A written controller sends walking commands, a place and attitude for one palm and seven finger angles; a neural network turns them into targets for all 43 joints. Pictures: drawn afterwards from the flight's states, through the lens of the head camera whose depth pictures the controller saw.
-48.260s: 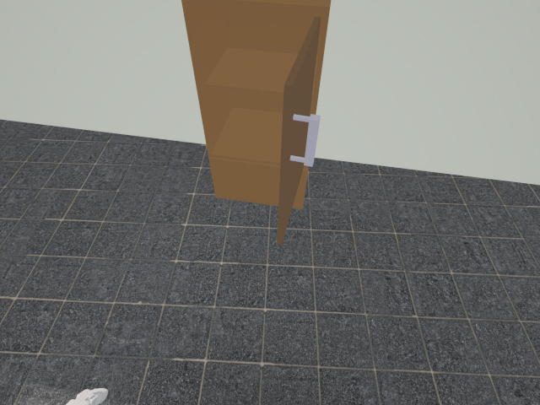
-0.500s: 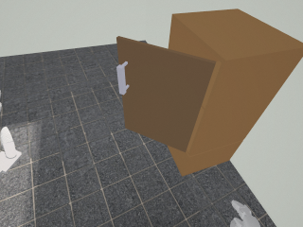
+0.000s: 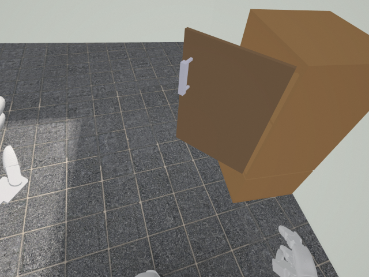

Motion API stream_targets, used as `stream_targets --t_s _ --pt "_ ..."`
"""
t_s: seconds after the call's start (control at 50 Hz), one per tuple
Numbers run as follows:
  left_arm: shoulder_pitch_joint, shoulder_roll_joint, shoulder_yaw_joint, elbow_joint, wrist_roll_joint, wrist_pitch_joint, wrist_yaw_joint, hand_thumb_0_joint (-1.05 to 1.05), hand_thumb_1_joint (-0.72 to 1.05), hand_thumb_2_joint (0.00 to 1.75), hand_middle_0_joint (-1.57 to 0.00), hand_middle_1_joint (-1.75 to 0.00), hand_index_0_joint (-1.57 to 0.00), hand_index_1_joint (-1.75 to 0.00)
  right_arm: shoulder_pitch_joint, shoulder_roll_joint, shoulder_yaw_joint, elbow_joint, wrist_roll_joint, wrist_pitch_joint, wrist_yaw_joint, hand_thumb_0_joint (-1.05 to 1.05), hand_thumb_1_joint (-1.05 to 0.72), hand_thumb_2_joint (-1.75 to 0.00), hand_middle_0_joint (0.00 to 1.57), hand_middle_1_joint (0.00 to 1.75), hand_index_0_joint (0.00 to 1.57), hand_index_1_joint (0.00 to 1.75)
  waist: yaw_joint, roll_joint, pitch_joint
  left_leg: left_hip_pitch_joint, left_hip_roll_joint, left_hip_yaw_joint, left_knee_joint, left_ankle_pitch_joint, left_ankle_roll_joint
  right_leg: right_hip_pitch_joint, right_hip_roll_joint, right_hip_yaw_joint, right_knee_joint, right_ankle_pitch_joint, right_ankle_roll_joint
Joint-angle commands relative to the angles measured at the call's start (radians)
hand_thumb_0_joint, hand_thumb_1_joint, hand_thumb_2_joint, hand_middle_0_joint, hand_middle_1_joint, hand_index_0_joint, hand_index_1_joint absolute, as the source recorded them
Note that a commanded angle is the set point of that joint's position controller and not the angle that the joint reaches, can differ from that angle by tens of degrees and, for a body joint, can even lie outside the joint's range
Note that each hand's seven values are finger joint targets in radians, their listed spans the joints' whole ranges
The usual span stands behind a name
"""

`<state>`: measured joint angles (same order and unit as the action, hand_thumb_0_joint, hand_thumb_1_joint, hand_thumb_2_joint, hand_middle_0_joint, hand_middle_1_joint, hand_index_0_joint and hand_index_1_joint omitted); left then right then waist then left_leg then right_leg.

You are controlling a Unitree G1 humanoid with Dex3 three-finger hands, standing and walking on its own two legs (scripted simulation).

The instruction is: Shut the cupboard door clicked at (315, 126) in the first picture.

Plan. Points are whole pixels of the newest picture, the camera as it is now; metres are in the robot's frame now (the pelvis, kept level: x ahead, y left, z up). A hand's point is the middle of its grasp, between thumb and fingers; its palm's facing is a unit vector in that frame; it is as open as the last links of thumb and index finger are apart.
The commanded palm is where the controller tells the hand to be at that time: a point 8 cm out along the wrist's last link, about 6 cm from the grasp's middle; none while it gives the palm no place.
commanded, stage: step back with the hand held close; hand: left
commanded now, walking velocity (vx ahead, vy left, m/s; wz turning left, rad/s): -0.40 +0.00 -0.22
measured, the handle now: (186, 76) +0.84 +0.03 -0.03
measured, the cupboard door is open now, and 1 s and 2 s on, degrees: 46 46 46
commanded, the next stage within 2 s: stop stepping back and stand still in 0.18 s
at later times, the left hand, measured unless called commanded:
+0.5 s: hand out of the picture +0.08 +0.27 +0.19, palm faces +0.22 -0.83 -0.52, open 7.5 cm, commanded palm +0.02 +0.32 +0.19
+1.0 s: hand out of the picture -0.02 +0.29 +0.21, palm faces +0.26 -0.82 -0.50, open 7.5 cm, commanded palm -0.06 +0.34 +0.19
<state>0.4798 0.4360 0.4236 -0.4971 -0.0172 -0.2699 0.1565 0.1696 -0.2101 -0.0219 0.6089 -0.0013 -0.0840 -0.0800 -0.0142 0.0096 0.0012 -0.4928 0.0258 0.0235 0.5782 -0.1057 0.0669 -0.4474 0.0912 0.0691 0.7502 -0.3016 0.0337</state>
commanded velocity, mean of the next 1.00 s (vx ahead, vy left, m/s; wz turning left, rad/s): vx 0.11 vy -0.05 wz -0.05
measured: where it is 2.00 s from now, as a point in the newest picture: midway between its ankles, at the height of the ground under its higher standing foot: outside the picture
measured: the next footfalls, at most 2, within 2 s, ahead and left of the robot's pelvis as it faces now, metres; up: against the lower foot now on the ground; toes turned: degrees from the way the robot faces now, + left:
right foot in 0.22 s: -0.14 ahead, -0.14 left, +0.00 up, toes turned -3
left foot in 0.64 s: -0.09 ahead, +0.17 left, +0.00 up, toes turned -9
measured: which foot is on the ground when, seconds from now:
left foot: down 0.00-0.46, up 0.48-0.62, down 0.64-0.92, up 0.94-1.00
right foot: up 0.00-0.20, down 0.22-0.64, up 0.66-0.92, down 0.94-1.00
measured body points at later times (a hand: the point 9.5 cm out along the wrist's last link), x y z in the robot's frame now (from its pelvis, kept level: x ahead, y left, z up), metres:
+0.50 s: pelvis -0.16 +0.04 +0.00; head -0.16 +0.08 +0.45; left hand +0.07 +0.32 +0.21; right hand -0.06 -0.23 -0.07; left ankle +0.05 +0.08 -0.70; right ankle -0.18 -0.07 -0.72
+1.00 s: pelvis -0.27 +0.08 +0.00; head -0.30 +0.09 +0.45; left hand -0.04 +0.34 +0.23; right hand -0.20 -0.16 -0.10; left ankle -0.17 +0.20 -0.67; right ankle -0.29 +0.02 -0.73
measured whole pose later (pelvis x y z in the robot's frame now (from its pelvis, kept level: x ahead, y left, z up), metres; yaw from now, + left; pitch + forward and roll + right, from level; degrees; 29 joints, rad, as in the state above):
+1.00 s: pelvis -0.27 +0.08 +0.00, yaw -15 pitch +0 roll +0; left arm 0.54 0.50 0.45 -0.52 -0.03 -0.18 0.16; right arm 0.27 -0.16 0.03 0.68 -0.02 -0.05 -0.05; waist 0.01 -0.01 -0.07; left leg -0.59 0.06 0.02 0.99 -0.39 -0.02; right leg -0.24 0.04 -0.11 0.54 -0.29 -0.12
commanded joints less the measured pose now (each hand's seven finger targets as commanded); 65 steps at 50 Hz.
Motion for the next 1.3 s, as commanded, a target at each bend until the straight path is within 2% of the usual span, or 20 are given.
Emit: stream_targets --t_s 0.0,0.12,0.2,0.24,0.28,0.34,0.38,0.42,0.46,0.58,0.62,0.66,0.84,0.88,0.9,0.92,0.96,1.06,1.2,1.28 --pt "-0.021 0.18 0.168 -0.201 -0.031 -0.045 0.008 0.0 0.9 0.9 -0.2 -0.3 -0.2 -0.3 -0.104 -0.131 -0.078 -0.133 0.001 -0.076 0.011 0.0 -0.9 -0.9 0.2 0.3 0.2 0.3 0.035 0.171 -0.181 -0.047 0.339 -0.173 -0.366 -0.433 0.064 0.221 0.016 -0.037 0.343 -0.174 -0.019" --pt "-0.084 0.137 0.079 -0.257 -0.053 -0.027 0.006 0.0 0.9 0.9 -0.2 -0.3 -0.2 -0.3 -0.067 -0.118 -0.034 -0.101 -0.019 -0.07 0.031 0.0 -0.9 -0.9 0.2 0.3 0.2 0.3 0.011 0.222 -0.142 0.165 0.296 -0.075 -0.409 -0.405 -0.089 0.187 -0.021 -0.094 -0.214 -0.236 -0.056" --pt "-0.257 0.258 0.14 -0.271 -0.012 -0.069 0.036 0.0 0.9 0.9 -0.2 -0.3 -0.2 -0.3 -0.052 -0.075 -0.019 -0.07 -0.034 -0.05 0.027 0.0 -0.9 -0.9 0.2 0.3 0.2 0.3 -0.004 -0.092 -0.178 0.435 0.078 0.089 0.078 -0.101 -0.148 -0.132 -0.343 0.295 -0.539 0.2 -0.188" --pt "-0.28 0.225 0.09 -0.261 -0.012 -0.042 0.019 0.0 0.9 0.9 -0.2 -0.3 -0.2 -0.3 -0.07 -0.079 -0.041 -0.071 0.0 -0.053 0.015 0.0 -0.9 -0.9 0.2 0.3 0.2 0.3 -0.031 -0.174 -0.205 0.478 0.019 0.083 0.053 -0.016 -0.13 -0.111 -0.234 0.116 -0.401 0.331 -0.101" --pt "-0.147 0.221 0.134 -0.209 -0.033 -0.004 -0.007 0.0 0.9 0.9 -0.2 -0.3 -0.2 -0.3 -0.073 -0.104 -0.044 -0.112 0.01 -0.042 -0.002 0.0 -0.9 -0.9 0.2 0.3 0.2 0.3 -0.016 0.039 -0.19 0.478 0.078 0.047 -0.114 0.137 -0.106 -0.072 -0.086 -0.051 -0.277 0.19 -0.021" --pt "0.072 0.212 0.213 -0.17 -0.065 0.005 -0.023 0.0 0.9 0.9 -0.2 -0.3 -0.2 -0.3 -0.102 -0.145 -0.05 -0.18 0.01 -0.039 0.017 0.0 -0.9 -0.9 0.2 0.3 0.2 0.3 0.023 0.394 -0.145 0.097 0.204 -0.145 -0.604 -0.74 -0.178 0.209 0.121 -0.22 -0.032 -0.357 -0.053" --pt "0.173 0.232 0.244 -0.215 -0.093 0.018 -0.03 0.0 0.9 0.9 -0.2 -0.3 -0.2 -0.3 -0.076 -0.114 -0.051 -0.188 -0.002 -0.029 0.027 0.0 -0.9 -0.9 0.2 0.3 0.2 0.3 0.048 0.339 -0.202 0.01 0.175 -0.043 -0.589 -0.669 -0.26 0.379 0.158 -0.275 0.01 -0.361 -0.078" --pt "0.262 0.274 0.281 -0.287 -0.095 0.021 -0.02 0.0 0.9 0.9 -0.2 -0.3 -0.2 -0.3 -0.049 -0.086 -0.05 -0.192 0.016 -0.036 0.041 0.0 -0.9 -0.9 0.2 0.3 0.2 0.3 0.05 0.092 -0.254 0.123 0.001 0.208 -0.121 -0.462 -0.203 0.282 -0.005 -0.163 -0.33 -0.331 -0.121" --pt "0.138 0.298 0.245 -0.425 -0.055 0.028 -0.002 0.0 0.9 0.9 -0.2 -0.3 -0.2 -0.3 -0.024 -0.116 -0.061 -0.159 0.004 -0.017 0.038 0.0 -0.9 -0.9 0.2 0.3 0.2 0.3 0.006 -0.302 -0.062 0.061 -0.032 -0.037 0.686 -0.311 -0.134 -0.318 -0.467 0.458 -0.662 -0.59 -0.281" --pt "-0.305 0.147 0.037 -0.105 0.001 0.034 0.055 0.0 0.9 0.9 -0.2 -0.3 -0.2 -0.3 0.041 -0.136 -0.025 -0.047 -0.008 -0.067 -0.025 0.0 -0.9 -0.9 0.2 0.3 0.2 0.3 -0.049 0.021 -0.002 0.244 0.01 0.078 0.026 -0.309 -0.067 -0.075 -0.23 -0.012 -0.298 -0.392 -0.131" --pt "-0.343 0.141 0.02 -0.113 0.003 0.036 0.054 0.0 0.9 0.9 -0.2 -0.3 -0.2 -0.3 0.043 -0.19 -0.042 -0.081 0.015 -0.091 -0.043 0.0 -0.9 -0.9 0.2 0.3 0.2 0.3 -0.043 0.33 0.058 0.268 0.23 -0.367 -0.325 -0.624 0.04 -0.189 -0.071 -0.124 0.145 -0.289 -0.043" --pt "-0.203 0.177 0.064 -0.127 0.002 0.026 0.025 0.0 0.9 0.9 -0.2 -0.3 -0.2 -0.3 0.002 -0.145 -0.026 -0.098 0.01 -0.094 -0.011 0.0 -0.9 -0.9 0.2 0.3 0.2 0.3 -0.019 0.271 0.015 0.117 0.341 -0.573 -0.494 -0.832 0.037 -0.165 -0.054 -0.054 0.491 -0.158 -0.032" --pt "0.082 0.208 0.153 -0.245 -0.023 0.067 0.03 0.0 0.9 0.9 -0.2 -0.3 -0.2 -0.3 -0.043 -0.093 -0.006 -0.131 -0.028 -0.012 0.008 0.0 -0.9 -0.9 0.2 0.3 0.2 0.3 0.013 0.285 -0.066 -0.108 0.19 -0.068 -0.367 -0.603 -0.053 0.443 0.017 -0.268 -0.156 -0.234 -0.092" --pt "0.042 0.227 0.173 -0.171 -0.021 0.091 0.03 0.0 0.9 0.9 -0.2 -0.3 -0.2 -0.3 -0.025 -0.075 -0.011 -0.107 -0.015 0.004 0.006 0.0 -0.9 -0.9 0.2 0.3 0.2 0.3 0.019 0.002 -0.059 -0.239 0.065 0.055 0.106 -0.489 -0.069 0.518 -0.157 -0.037 -0.398 -0.255 -0.176" --pt "-0.011 0.254 0.188 -0.183 -0.019 0.087 0.03 0.0 0.9 0.9 -0.2 -0.3 -0.2 -0.3 -0.016 -0.077 -0.016 -0.108 -0.003 0.006 0.012 0.0 -0.9 -0.9 0.2 0.3 0.2 0.3 0.02 -0.222 -0.027 -0.348 -0.001 0.044 0.448 -0.38 -0.072 0.415 -0.416 0.376 -0.576 -0.362 -0.276" --pt "-0.062 0.28 0.23 -0.174 -0.023 0.061 0.039 0.0 0.9 0.9 -0.2 -0.3 -0.2 -0.3 -0.019 -0.109 -0.016 -0.103 -0.02 -0.015 0.008 0.0 -0.9 -0.9 0.2 0.3 0.2 0.3 0.001 -0.13 0.034 -0.348 0.014 -0.025 0.602 -0.331 -0.083 0.273 -0.499 0.475 -0.645 -0.277 -0.326" --pt "-0.061 0.19 0.152 -0.057 -0.014 0.043 0.036 0.0 0.9 0.9 -0.2 -0.3 -0.2 -0.3 0.018 -0.098 -0.022 -0.088 -0.014 -0.023 0.007 0.0 -0.9 -0.9 0.2 0.3 0.2 0.3 -0.019 -0.109 0.004 -0.299 0.066 -0.058 0.629 -0.233 -0.086 0.19 -0.437 0.369 -0.616 -0.553 -0.286" --pt "-0.124 0.135 0.039 -0.045 -0.005 0.03 0.028 0.0 0.9 0.9 -0.2 -0.3 -0.2 -0.3 -0.03 -0.108 -0.016 -0.073 -0.003 -0.029 -0.019 0.0 -0.9 -0.9 0.2 0.3 0.2 0.3 -0.003 -0.086 0.054 -0.146 0.065 0.022 0.417 -0.157 -0.078 0.113 -0.349 0.106 -0.565 -0.3 -0.199" --pt "-0.104 0.196 0.119 -0.235 -0.01 0.011 0.068 0.0 0.9 0.9 -0.2 -0.3 -0.2 -0.3 -0.02 -0.103 -0.022 -0.1 -0.011 -0.079 -0.044 0.0 -0.9 -0.9 0.2 0.3 0.2 0.3 0.016 -0.045 -0.038 0.254 0.01 0.125 -0.084 -0.174 -0.05 0.157 -0.278 0.031 -0.406 -0.193 -0.159" --pt "-0.005 0.191 0.163 -0.191 -0.024 0.004 0.058 0.0 0.9 0.9 -0.2 -0.3 -0.2 -0.3 -0.008 -0.126 -0.028 -0.108 0.004 -0.07 -0.031 0.0 -0.9 -0.9 0.2 0.3 0.2 0.3 0.005 0.214 -0.107 0.373 0.225 -0.181 -0.185 0.142 0.039 0.1 -0.105 -0.124 -0.108 0.001 -0.034"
